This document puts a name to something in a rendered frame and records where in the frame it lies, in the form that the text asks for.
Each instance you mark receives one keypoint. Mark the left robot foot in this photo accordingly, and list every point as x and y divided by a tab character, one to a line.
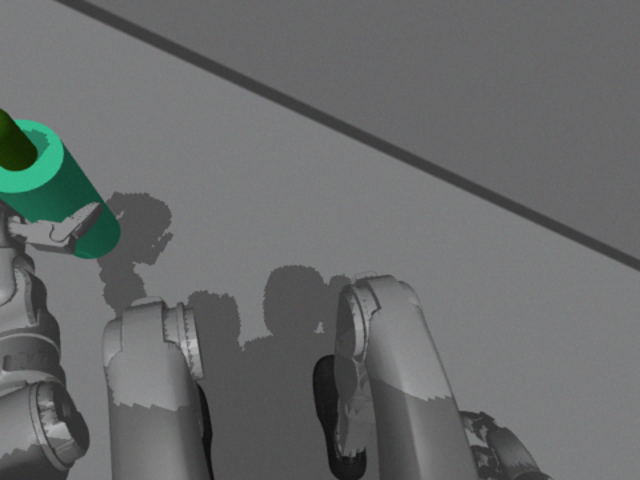
207	434

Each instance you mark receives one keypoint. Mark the bottle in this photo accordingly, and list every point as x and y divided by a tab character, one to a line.
40	179

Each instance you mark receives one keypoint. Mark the left robot hand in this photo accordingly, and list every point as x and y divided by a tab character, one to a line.
46	235

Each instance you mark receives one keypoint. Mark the right robot hand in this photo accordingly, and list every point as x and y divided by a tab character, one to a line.
505	458

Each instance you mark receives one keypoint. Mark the left robot arm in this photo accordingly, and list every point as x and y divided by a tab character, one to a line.
41	431

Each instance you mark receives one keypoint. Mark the right robot foot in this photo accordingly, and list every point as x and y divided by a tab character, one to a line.
326	402

